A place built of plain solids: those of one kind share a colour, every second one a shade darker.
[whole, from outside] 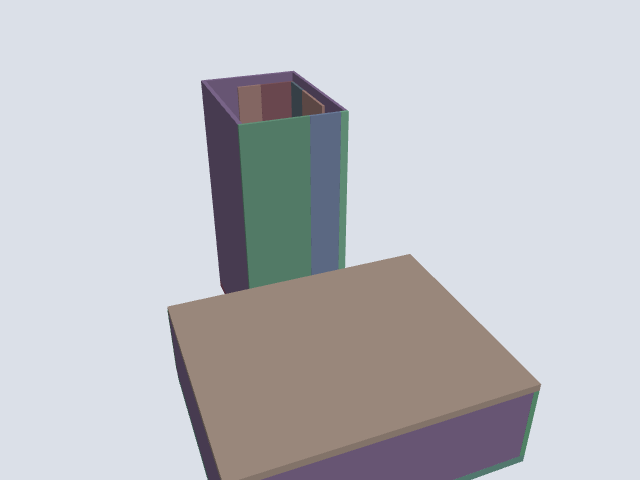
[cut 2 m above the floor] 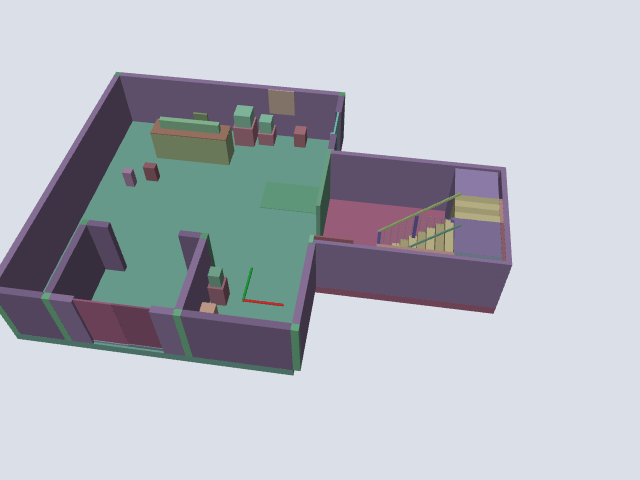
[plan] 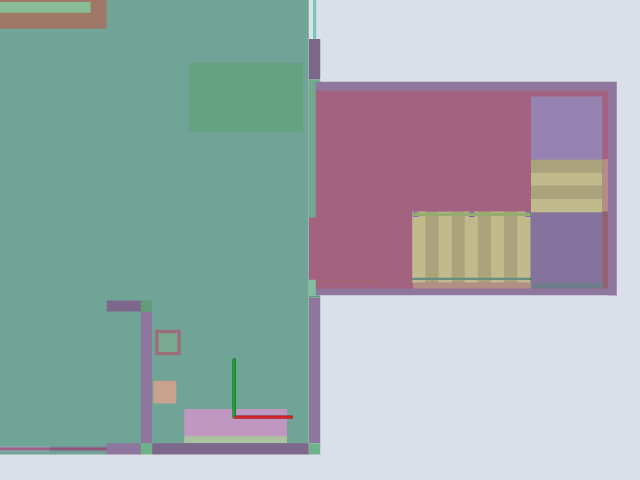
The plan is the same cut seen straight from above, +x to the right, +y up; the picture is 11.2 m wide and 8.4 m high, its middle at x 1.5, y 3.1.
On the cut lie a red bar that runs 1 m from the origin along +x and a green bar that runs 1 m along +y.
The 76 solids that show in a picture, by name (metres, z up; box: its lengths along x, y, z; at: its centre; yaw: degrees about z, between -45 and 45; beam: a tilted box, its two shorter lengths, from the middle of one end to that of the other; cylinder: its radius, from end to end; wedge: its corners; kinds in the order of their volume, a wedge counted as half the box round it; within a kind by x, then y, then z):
{
 "wall_1": {"box": [0.2, 9.05, 2.7], "at": [-6.45, 4.07, 1.35]},
 "wall_2": {"box": [1.31, 0.2, 2.7], "at": [-5.69, -0.56, 1.35]},
 "wall_3": {"box": [0.2, 2.3, 2.7], "at": [-4.94, 0.69, 1.35]},
 "wall_4": {"box": [0.6, 0.2, 2.7], "at": [-4.54, -0.56, 1.35]},
 "wall_5": {"box": [0.6, 0.2, 2.7], "at": [-4.54, 1.95, 1.35]},
 "wall_6": {"box": [7.65, 0.2, 2.7], "at": [-2.52, 8.7, 1.35]},
 "wall_7": {"box": [0.6, 0.2, 2.7], "at": [-1.94, -0.56, 1.35]},
 "wall_8": {"box": [0.6, 0.2, 2.7], "at": [-1.94, 1.95, 1.35]},
 "wall_9": {"box": [0.2, 2.3, 2.7], "at": [-1.54, 0.69, 1.35]},
 "wall_10": {"box": [2.74, 0.2, 2.7], "at": [-0.07, -0.56, 1.35]},
 "wall_11": {"box": [0.2, 2.55, 2.7], "at": [1.41, 0.82, 1.35]},
 "wall_12": {"box": [0.2, 0.71, 2.7], "at": [1.41, 6.26, 1.35]},
 "wall_13": {"box": [0.2, 0.88, 2.7], "at": [1.41, 8.16, 1.35]},
 "wall_14": {"box": [5.12, 0.12, 9.06], "at": [3.98, 2.19, 4.53]},
 "wall_15": {"box": [5.12, 0.16, 9.06], "at": [3.98, 5.79, 4.53]},
 "wall_16": {"box": [0.15, 3.74, 9.06], "at": [6.62, 4.0, 4.53]},
 "lobby_floor_slab_1": {"box": [7.85, 9.45, 0.3], "at": [-2.62, 4.07, -0.15]},
 "lobby_ceiling_slab_1": {"box": [7.85, 9.45, 0.25], "at": [-2.62, 4.07, 2.82]},
 "landing_slab_1": {"box": [1.26, 1.25, 2.1], "at": [5.81, 2.97, 1.05]},
 "landing_slab_2": {"box": [1.25, 1.11, 3.16], "at": [5.82, 5.06, 1.58]},
 "tread_slab_1": {"box": [0.24, 1.25, 0.21], "at": [3.23, 2.97, 0.11]},
 "tread_slab_2": {"box": [0.25, 1.25, 0.42], "at": [3.46, 2.97, 0.21]},
 "tread_slab_3": {"box": [0.24, 1.25, 0.63], "at": [3.69, 2.97, 0.32]},
 "tread_slab_4": {"box": [0.24, 1.25, 0.84], "at": [3.92, 2.97, 0.42]},
 "tread_slab_5": {"box": [0.24, 1.25, 1.05], "at": [4.15, 2.97, 0.53]},
 "tread_slab_6": {"box": [0.24, 1.25, 1.27], "at": [4.38, 2.97, 0.63]},
 "tread_slab_7": {"box": [0.24, 1.25, 1.48], "at": [4.61, 2.97, 0.74]},
 "tread_slab_8": {"box": [0.24, 1.25, 1.69], "at": [4.84, 2.97, 0.84]},
 "tread_slab_9": {"box": [0.24, 1.25, 1.9], "at": [5.07, 2.97, 0.95]},
 "tread_slab_10": {"box": [1.25, 0.24, 2.32], "at": [5.82, 3.71, 1.16]},
 "tread_slab_11": {"box": [1.25, 0.24, 2.53], "at": [5.82, 3.94, 1.26]},
 "tread_slab_12": {"box": [1.25, 0.24, 2.74], "at": [5.82, 4.17, 1.37]},
 "tread_slab_13": {"box": [1.25, 0.24, 2.95], "at": [5.82, 4.4, 1.47]},
 "floor_slab_1": {"box": [5.39, 3.74, 0.3], "at": [4.0, 4.0, -0.15]},
 "wall_cheek_1": {"box": [0.12, 0.28, 9.06], "at": [1.36, 2.27, 4.53]},
 "wall_cheek_2": {"box": [0.12, 2.38, 9.06], "at": [1.36, 4.68, 4.53]},
 "wall_wall_1": {"box": [2.07, 0.1, 8.71], "at": [4.16, 2.3, 4.36]},
 "wall_wall_2": {"box": [0.1, 0.92, 8.71], "at": [6.49, 4.06, 4.36]},
 "lobby_desk_body_1": {"box": [2.6, 0.75, 1.1], "at": [-3.54, 7.17, 0.55]},
 "wall_land_far_wall_1": {"box": [0.1, 1.35, 8.71], "at": [6.49, 2.92, 4.36]},
 "wall_land_wall_1": {"box": [1.25, 0.1, 8.71], "at": [5.82, 2.3, 4.36]},
 "wall_head_1": {"box": [0.12, 1.09, 6.95], "at": [1.36, 2.95, 5.59]},
 "wallpost_1": {"box": [0.2, 0.2, 2.7], "at": [-6.45, -0.56, 1.35]},
 "wallpost_2": {"box": [0.2, 0.2, 2.7], "at": [-4.94, -0.56, 1.35]},
 "wallpost_3": {"box": [0.2, 0.2, 2.7], "at": [-4.94, 1.95, 1.35]},
 "wallpost_4": {"box": [0.2, 0.2, 2.7], "at": [-1.54, -0.56, 1.35]},
 "wallpost_5": {"box": [0.2, 0.2, 2.7], "at": [-1.54, 1.95, 1.35]},
 "wallpost_6": {"box": [0.2, 0.2, 2.7], "at": [1.41, -0.56, 1.35]},
 "wallpost_7": {"box": [0.2, 0.2, 2.7], "at": [1.41, 8.7, 1.35]},
 "lobby_planter_box_1": {"box": [0.7, 0.7, 0.8], "at": [-1.93, 8.2, 0.4]},
 "lobby_planter_box_2": {"box": [0.55, 0.55, 0.5], "at": [-1.18, 8.27, 0.25]},
 "lobby_planter_box_3": {"box": [0.45, 0.45, 0.8], "at": [-1.16, 1.3, 0.4]},
 "lobby_seats_seat_1": {"box": [1.8, 0.6, 0.45], "at": [0.02, -0.15, 0.22]},
 "lobby_planter_plant_1": {"box": [0.58, 0.58, 0.5], "at": [-1.93, 8.2, 1.05]},
 "lobby_planter_plant_2": {"box": [0.43, 0.43, 0.5], "at": [-1.18, 8.27, 0.75]},
 "lobby_planter_plant_3": {"box": [0.33, 0.33, 0.5], "at": [-1.16, 1.3, 1.05]},
 "lobby_entrance_leaf_1": {"box": [1.0, 0.05, 2.02], "at": [-3.74, -0.56, 1.09]},
 "lobby_entrance_leaf_2": {"box": [1.0, 0.05, 1.98], "at": [-2.74, -0.56, 1.11]},
 "lobby_left_box_1": {"box": [0.4, 0.25, 0.6], "at": [-4.64, 5.8, 0.3]},
 "lobby_left_box_2": {"box": [0.4, 0.45, 0.6], "at": [0.02, 8.29, 0.3]},
 "lobby_runner_top_1": {"box": [2.0, 1.2, 0.07], "at": [0.2, 5.59, -0.02]},
 "lobby_lift_leaf_1": {"box": [0.06, 1.1, 2.1], "at": [1.41, 7.17, 1.05]},
 "lobby_desk_screen_1": {"box": [2.04, 0.19, 0.35], "at": [-3.54, 7.17, 1.31]},
 "lobby_bin_body_1": {"box": [0.4, 0.4, 0.75], "at": [-1.22, 0.44, 0.37]},
 "lobby_seats_back_1": {"box": [1.8, 0.12, 0.5], "at": [0.02, -0.4, 0.7]},
 "door_front_leaf_open_1": {"box": [1.07, 0.045, 2.1], "at": [1.96, 2.38, 1.05]},
 "lobby_desk_counter_1": {"box": [2.6, 0.75, 0.04], "at": [-3.54, 7.17, 1.12]},
 "lobby_wet_floor_sign_body_1": {"box": [0.3, 0.25, 0.62], "at": [-5.27, 5.43, 0.31]},
 "lobby_board_panel_1": {"box": [0.9, 0.04, 1.2], "at": [-0.66, 8.57, 1.6]},
 "lobby_desk_chair_back_1": {"box": [0.5, 0.08, 0.47], "at": [-3.54, 8.26, 0.71]},
 "posts_1": {"box": [0.1, 0.1, 0.95], "at": [3.17, 3.55, 0.69]},
 "posts_2": {"box": [0.1, 0.1, 1.01], "at": [4.16, 3.55, 1.56]},
 "lobby_entrance_leaf_rail_1": {"box": [1.0, 0.09, 0.08], "at": [-3.74, -0.56, 0.04]},
 "lobby_entrance_leaf_rail_2": {"box": [1.0, 0.09, 0.12], "at": [-2.74, -0.56, 0.06]},
 "rail_top_1": {"beam": [0.06, 0.06], "from": [3.12, 3.55, 1.12], "to": [5.19, 3.55, 3.01]},
 "handrail_rail_1": {"beam": [0.045, 0.045], "from": [3.12, 2.42, 1.12], "to": [5.19, 2.42, 3.01]}
}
